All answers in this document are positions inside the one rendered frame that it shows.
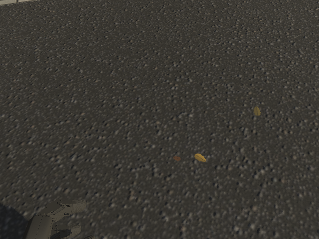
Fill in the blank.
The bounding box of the robot left hand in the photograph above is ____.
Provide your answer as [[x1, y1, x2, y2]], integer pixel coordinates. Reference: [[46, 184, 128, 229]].
[[22, 198, 95, 239]]

